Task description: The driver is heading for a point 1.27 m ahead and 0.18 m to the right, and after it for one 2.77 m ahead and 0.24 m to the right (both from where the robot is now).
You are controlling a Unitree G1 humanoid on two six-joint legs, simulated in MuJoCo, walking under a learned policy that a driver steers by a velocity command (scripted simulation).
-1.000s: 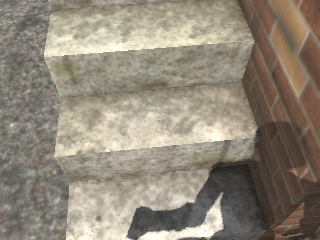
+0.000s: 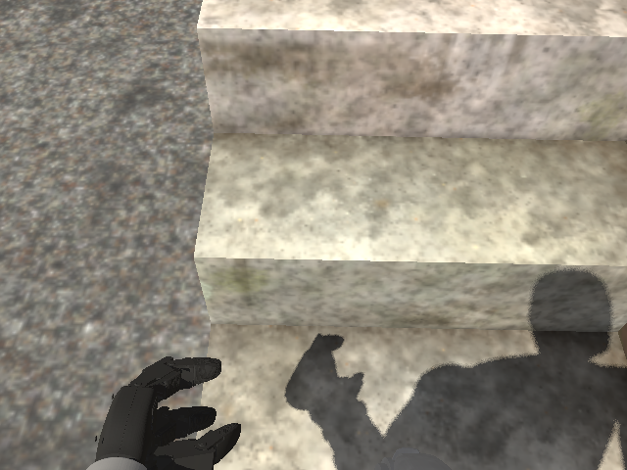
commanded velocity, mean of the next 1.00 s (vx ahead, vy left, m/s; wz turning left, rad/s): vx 0.13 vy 0.00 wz -0.39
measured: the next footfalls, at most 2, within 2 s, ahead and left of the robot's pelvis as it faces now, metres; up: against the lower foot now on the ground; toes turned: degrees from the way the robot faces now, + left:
left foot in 0.72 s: +0.22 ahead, +0.14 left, +0.00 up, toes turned -20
right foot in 1.12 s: +0.41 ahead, -0.16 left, +0.20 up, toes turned -23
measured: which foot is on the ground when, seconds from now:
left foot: up 0.00-0.70, down 0.72-1.00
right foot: down 0.00-0.72, up 0.74-1.00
